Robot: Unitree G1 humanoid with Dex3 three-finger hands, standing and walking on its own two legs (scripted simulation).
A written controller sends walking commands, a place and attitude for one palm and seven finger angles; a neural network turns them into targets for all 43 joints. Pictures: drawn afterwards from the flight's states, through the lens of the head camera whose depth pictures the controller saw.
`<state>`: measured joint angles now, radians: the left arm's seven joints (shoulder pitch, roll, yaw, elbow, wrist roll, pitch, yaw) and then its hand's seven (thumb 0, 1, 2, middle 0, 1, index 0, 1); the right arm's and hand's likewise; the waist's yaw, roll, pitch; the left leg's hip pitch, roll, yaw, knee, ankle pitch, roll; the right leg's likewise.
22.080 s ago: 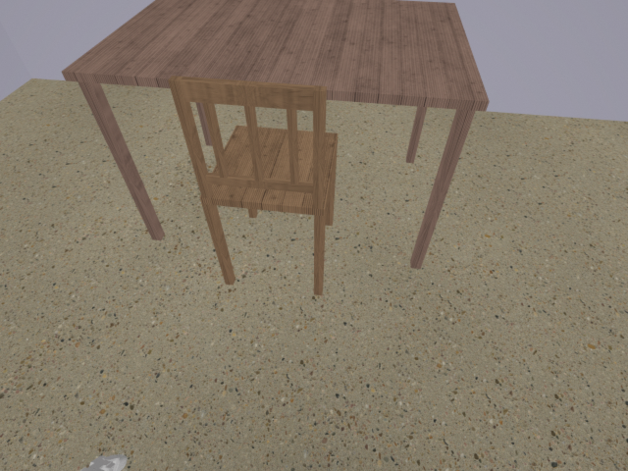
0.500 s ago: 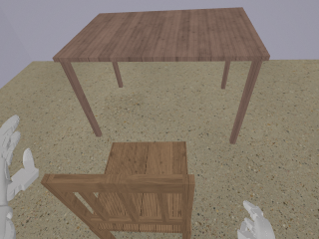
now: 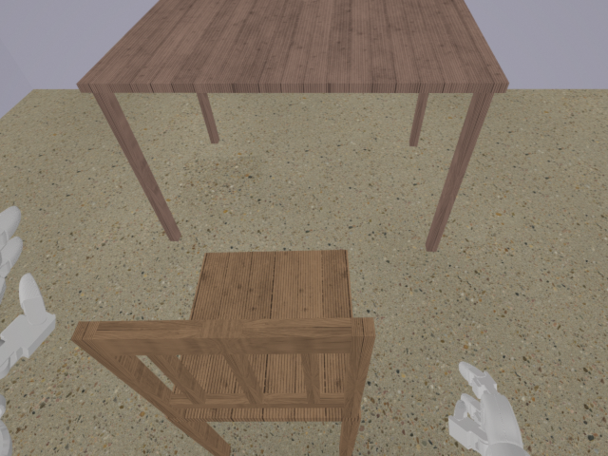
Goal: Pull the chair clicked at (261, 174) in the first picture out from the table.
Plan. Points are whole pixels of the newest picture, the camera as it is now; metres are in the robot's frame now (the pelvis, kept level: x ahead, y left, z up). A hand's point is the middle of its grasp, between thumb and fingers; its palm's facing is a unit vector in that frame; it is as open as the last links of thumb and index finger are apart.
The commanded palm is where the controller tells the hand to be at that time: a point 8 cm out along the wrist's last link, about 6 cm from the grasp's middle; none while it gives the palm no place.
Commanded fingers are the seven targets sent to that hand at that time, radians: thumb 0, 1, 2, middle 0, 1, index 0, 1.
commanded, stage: step back with the hand held close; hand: left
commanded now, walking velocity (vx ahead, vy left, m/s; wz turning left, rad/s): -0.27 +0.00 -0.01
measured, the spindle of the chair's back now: (245, 376) +0.25 +0.13 -0.11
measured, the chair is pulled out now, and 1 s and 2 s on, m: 0.60 0.60 0.60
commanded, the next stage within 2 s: stop stepping back and stand still in 1.50 s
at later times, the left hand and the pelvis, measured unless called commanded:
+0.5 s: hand (4, 399) +0.14 +0.27 +0.15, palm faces +0.44 -0.76 -0.47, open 7.4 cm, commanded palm +0.07 +0.31 +0.18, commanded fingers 0.00 0.90 0.90 -0.20 -0.30 -0.20 -0.30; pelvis -0.06 +0.01 -0.01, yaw +0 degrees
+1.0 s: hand out of the picture +0.11 +0.28 +0.16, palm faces +0.46 -0.74 -0.49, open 7.4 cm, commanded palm +0.04 +0.31 +0.18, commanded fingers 0.00 0.90 0.90 -0.20 -0.30 -0.20 -0.30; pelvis -0.09 +0.01 -0.02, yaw +2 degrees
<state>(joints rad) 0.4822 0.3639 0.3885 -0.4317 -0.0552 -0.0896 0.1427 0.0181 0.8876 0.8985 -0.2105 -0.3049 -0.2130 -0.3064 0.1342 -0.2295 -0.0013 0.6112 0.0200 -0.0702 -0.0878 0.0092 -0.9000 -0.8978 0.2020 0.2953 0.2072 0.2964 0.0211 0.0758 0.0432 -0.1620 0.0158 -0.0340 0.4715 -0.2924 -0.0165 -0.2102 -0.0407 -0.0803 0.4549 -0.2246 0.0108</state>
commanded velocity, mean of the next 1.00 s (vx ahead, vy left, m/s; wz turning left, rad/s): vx -0.32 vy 0.00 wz -0.02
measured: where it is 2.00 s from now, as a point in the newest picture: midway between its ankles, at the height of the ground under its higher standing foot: outside the picture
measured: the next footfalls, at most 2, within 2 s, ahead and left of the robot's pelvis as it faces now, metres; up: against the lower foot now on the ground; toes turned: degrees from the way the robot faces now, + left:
right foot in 1.10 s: -0.06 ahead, -0.14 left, +0.00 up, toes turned +0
left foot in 1.44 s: -0.11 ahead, +0.12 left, +0.00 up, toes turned +2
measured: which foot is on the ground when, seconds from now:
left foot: down 0.00-1.00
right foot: down 0.00-0.96, up 0.98-1.00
